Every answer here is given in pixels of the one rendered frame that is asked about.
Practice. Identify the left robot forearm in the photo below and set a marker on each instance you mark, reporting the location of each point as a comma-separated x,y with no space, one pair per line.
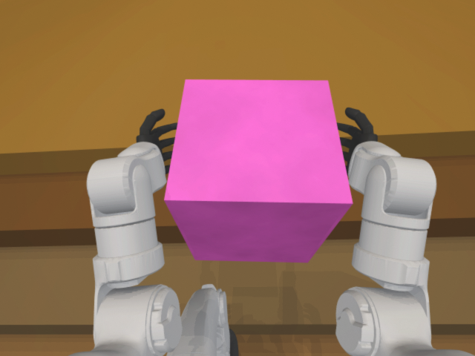
121,191

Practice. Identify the carton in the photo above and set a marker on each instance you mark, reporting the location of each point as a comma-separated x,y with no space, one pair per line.
257,170

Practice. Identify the robot left hand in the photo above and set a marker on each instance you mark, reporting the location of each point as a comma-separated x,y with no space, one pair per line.
152,136

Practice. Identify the robot right upper arm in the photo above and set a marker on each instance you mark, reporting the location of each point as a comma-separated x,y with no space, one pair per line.
384,322

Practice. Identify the robot left upper arm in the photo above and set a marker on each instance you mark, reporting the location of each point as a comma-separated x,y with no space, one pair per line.
137,321

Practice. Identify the robot left thigh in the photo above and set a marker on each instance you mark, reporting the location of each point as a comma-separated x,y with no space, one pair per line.
204,312

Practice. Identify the right robot forearm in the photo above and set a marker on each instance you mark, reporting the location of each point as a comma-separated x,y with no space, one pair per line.
398,198

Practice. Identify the robot right hand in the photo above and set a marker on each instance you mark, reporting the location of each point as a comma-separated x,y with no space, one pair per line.
359,136

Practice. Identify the robot left shin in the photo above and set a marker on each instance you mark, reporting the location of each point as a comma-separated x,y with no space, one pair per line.
223,335

